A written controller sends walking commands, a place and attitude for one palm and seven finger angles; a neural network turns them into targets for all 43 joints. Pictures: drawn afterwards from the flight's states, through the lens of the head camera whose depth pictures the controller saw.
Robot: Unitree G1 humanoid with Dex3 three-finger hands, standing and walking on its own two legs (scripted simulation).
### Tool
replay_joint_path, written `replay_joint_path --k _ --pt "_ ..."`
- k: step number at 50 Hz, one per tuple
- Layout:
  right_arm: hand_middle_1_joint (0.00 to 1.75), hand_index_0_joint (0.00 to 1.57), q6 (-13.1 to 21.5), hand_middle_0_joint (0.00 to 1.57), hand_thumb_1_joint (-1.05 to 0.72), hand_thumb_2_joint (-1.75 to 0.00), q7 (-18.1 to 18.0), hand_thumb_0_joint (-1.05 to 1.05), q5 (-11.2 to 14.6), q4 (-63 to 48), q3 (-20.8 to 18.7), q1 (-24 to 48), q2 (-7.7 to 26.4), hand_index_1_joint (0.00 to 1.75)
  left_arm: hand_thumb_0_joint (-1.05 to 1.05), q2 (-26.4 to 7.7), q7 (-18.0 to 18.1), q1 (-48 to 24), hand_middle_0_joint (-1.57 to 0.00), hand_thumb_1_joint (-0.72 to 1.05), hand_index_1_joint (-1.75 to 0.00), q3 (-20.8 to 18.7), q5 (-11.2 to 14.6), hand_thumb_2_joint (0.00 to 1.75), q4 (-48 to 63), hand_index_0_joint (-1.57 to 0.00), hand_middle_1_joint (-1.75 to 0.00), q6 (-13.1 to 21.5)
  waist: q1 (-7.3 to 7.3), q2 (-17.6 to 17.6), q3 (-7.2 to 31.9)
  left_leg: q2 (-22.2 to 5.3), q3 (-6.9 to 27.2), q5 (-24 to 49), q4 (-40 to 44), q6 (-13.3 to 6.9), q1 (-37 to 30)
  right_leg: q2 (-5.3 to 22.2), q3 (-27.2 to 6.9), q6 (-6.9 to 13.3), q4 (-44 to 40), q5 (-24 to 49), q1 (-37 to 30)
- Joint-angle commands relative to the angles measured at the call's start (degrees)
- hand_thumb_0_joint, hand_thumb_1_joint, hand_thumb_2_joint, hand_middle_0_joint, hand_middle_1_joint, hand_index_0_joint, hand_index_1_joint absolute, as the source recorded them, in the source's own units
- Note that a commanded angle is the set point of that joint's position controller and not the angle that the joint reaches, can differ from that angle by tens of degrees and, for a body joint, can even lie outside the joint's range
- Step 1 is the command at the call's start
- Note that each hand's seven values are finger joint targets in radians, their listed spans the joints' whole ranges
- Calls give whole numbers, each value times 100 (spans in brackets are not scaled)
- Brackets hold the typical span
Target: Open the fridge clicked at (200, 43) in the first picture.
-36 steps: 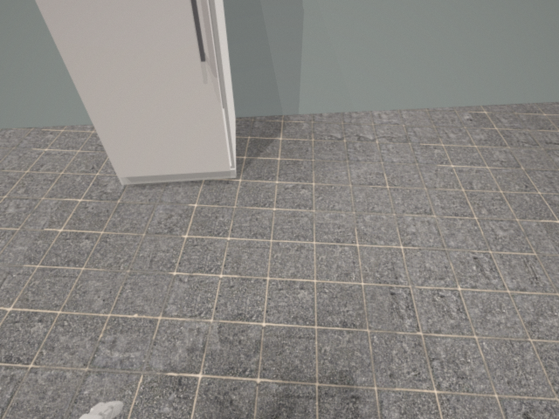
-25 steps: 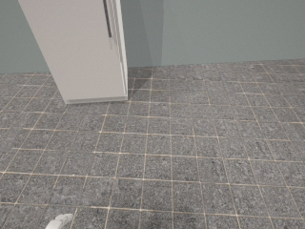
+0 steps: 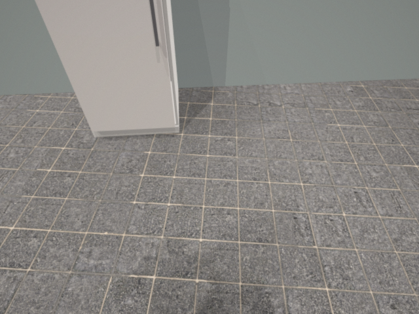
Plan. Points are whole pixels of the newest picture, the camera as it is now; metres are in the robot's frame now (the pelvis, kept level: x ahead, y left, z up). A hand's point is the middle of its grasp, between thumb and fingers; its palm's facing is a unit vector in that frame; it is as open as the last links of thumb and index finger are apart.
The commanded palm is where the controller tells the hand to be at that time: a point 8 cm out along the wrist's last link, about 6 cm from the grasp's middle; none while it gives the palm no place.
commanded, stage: stand and wait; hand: right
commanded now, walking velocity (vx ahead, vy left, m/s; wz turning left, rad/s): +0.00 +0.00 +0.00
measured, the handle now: (152, 8) +1.36 +0.36 +0.08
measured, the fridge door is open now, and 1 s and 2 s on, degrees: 0 0 0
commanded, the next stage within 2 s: look at it before walking up in 0.18 s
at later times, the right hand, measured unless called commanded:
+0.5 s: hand out of the picture +0.08 -0.24 -0.16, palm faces -0.04 +0.95 -0.32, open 7.3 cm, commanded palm none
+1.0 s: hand out of the picture +0.09 -0.24 -0.15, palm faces -0.03 +0.94 -0.33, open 7.3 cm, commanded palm none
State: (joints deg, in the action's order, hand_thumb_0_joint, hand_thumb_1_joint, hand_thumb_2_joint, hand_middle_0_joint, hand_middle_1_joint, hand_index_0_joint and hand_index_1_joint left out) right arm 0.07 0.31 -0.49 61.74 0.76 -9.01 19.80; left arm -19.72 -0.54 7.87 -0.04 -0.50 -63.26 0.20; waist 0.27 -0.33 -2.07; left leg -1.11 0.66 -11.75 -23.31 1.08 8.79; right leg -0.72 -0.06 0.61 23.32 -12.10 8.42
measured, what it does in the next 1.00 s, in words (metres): stands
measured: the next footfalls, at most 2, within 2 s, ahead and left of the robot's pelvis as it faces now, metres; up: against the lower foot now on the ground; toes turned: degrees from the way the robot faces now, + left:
right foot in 1.88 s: +0.34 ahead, -0.01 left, +0.00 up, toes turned +22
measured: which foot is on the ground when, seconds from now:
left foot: down 0.00-1.00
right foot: down 0.00-1.00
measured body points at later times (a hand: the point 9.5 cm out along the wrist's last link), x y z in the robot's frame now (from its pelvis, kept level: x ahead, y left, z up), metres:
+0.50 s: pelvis +0.00 +0.00 +0.00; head +0.01 +0.00 +0.45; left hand +0.07 +0.30 -0.13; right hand +0.08 -0.29 -0.13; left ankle +0.01 +0.13 -0.74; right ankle +0.01 -0.11 -0.74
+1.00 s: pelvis +0.01 +0.01 +0.00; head +0.01 +0.01 +0.45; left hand +0.10 +0.30 -0.13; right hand +0.09 -0.29 -0.13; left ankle +0.01 +0.13 -0.74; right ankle +0.01 -0.11 -0.74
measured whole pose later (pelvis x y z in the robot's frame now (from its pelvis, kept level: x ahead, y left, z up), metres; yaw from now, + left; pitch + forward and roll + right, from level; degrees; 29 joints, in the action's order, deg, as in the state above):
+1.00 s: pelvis +0.01 +0.01 +0.00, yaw +1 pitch -2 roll +0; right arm 0.0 0.2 -0.6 61.9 0.5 -7.9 19.7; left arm -19.3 -0.2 5.7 0.2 -0.5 -63.3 0.7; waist -0.5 -0.3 -2.1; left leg -0.5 1.1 -11.5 -21.5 0.6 7.8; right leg -0.1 0.4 0.0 20.8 -11.7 6.8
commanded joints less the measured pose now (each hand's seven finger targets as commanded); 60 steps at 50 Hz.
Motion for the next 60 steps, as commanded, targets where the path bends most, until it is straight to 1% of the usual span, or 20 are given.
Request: replay_joint_path --k 1,5,16,27,30,33,34,37,39,40,47,48,50,51,54,56,57,58,59,60 --pt "30 20 139 20 -90 -90 -93 0 -11 -376 -249 344 1173 30 0 -1174 89 -415 -20 90 -30 -228 -3 90 377 -20 -30 157 -22 -41 224 -602 602 -3 533 -286 123 682 -631 137 -527 241 112" --pt "30 20 137 20 -90 -90 -91 0 -16 -368 -250 350 1181 30 0 -1160 82 -390 -20 90 -30 -223 -1 90 348 -20 -30 154 -33 -71 176 -593 627 -136 574 -287 142 680 -654 137 -553 158 188" --pt "30 20 141 20 -90 -90 -89 0 -18 -355 -243 355 1160 30 0 -1155 85 -368 -20 90 -30 -211 4 90 311 -20 -30 169 -31 0 247 -579 615 46 551 -277 104 710 -661 132 -575 306 132" --pt "30 20 155 20 -90 -90 -95 0 -13 -323 -242 355 1158 30 0 -1173 102 -404 -20 90 -30 -209 11 90 294 -20 -30 185 -20 13 472 -596 543 700 459 -276 -76 760 -591 115 -516 797 -99" --pt "30 20 157 20 -90 -90 -103 0 -14 -315 -243 326 1156 30 0 -1163 108 -432 -20 90 -30 -207 16 90 297 -20 -30 190 -31 32 471 -596 529 877 435 -274 -130 764 -599 122 -511 965 -133" --pt "30 20 153 20 -90 -90 -101 0 -12 -297 -241 328 1152 30 0 -1174 113 -461 -20 90 -30 -203 14 90 293 -20 -30 186 -39 68 394 -599 526 845 478 -270 -108 764 -589 116 -549 926 -138" --pt "30 20 158 20 -90 -90 -104 0 -17 -306 -249 332 1161 30 0 -1168 112 -440 -20 90 -30 -202 22 90 311 -20 -30 180 -38 -15 402 -591 522 910 474 -272 -136 763 -598 116 -519 984 -130" --pt "30 20 148 20 -90 -90 -99 0 -18 -294 -241 355 1156 30 0 -1177 112 -487 -20 90 -30 -201 13 90 302 -20 -30 175 -38 6 291 -593 505 781 517 -257 -60 763 -583 110 -586 863 -130" --pt "30 20 152 20 -90 -90 -102 0 -24 -301 -250 359 1156 30 0 -1178 111 -468 -20 90 -30 -207 18 90 315 -20 -30 172 -31 -24 330 -580 525 797 523 -263 -92 765 -598 110 -583 888 -145" --pt "30 20 150 20 -90 -90 -102 0 -20 -302 -248 358 1157 30 0 -1185 111 -463 -20 90 -30 -199 13 90 306 -20 -30 180 -34 56 394 -594 513 814 512 -264 -142 770 -592 110 -597 911 -165" --pt "30 20 137 20 -90 -90 -93 0 -22 -324 -263 385 1170 30 0 -1205 127 -472 -20 90 -30 -214 8 90 330 -20 -30 184 -28 2 372 -564 544 916 510 -264 -68 790 -541 101 -600 973 -286" --pt "30 20 100 20 -90 -90 -92 0 -20 -346 -270 365 1086 30 0 -1124 144 -421 -20 90 -30 -215 -2 90 327 -20 -30 175 -22 50 379 -543 581 1084 418 -266 15 809 -462 84 -494 1060 -347" --pt "30 20 -40 20 -90 -90 -118 0 -14 -345 -196 119 613 30 0 -578 164 -143 -20 90 -30 -136 -9 90 322 -20 -30 81 0 83 320 -516 596 1295 175 -200 226 843 -247 8 -281 1070 -318" --pt "30 20 -97 20 -90 -90 -118 0 -17 -379 -193 23 528 30 0 -497 183 -63 -20 90 -30 -138 -9 90 357 -20 -30 34 3 48 281 -476 626 1355 54 -183 368 867 -193 -6 -193 1059 -326" --pt "30 20 -183 20 -90 -90 -92 0 -48 -599 -278 -70 545 30 0 -615 222 62 -20 90 -30 -263 -14 90 558 -20 -30 -47 20 77 268 -316 643 1383 -412 -191 710 1050 -155 69 -24 935 -268" --pt "30 20 -228 20 -90 -90 -61 0 -58 -746 -320 -132 509 30 0 -682 235 4 -20 90 -30 -337 -25 90 725 -20 -30 -78 1 273 229 -156 590 1125 -806 -158 993 1230 -217 175 -30 731 -203" --pt "30 20 -245 20 -90 -90 -41 0 -54 -813 -337 -175 461 30 0 -720 238 -24 -20 90 -30 -374 -28 90 805 -20 -30 -85 -4 467 206 -53 502 834 -1119 -132 1124 1391 -302 270 -98 648 -137" --pt "30 20 -261 20 -90 -90 -11 0 -56 -847 -352 -276 378 30 0 -765 225 -26 -20 90 -30 -400 -34 90 853 -20 -30 -78 -31 727 268 98 314 -96 -1613 -98 1195 1668 -484 445 -288 349 -94" --pt "30 20 -272 20 -90 -90 21 0 -69 -891 -372 -334 299 30 0 -818 202 14 -20 90 -30 -423 -32 90 882 -20 -30 -59 -33 997 339 188 73 -1272 -2257 -53 1206 1996 -705 687 -561 -149 23" --pt "30 20 -293 20 -90 -90 57 0 -76 -966 -410 -349 243 30 0 -835 182 -82 -20 90 -30 -446 -46 90 966 -20 -30 -38 -64 1141 257 99 -21 -1738 -2653 -26 1312 2220 -849 864 -793 -702 151"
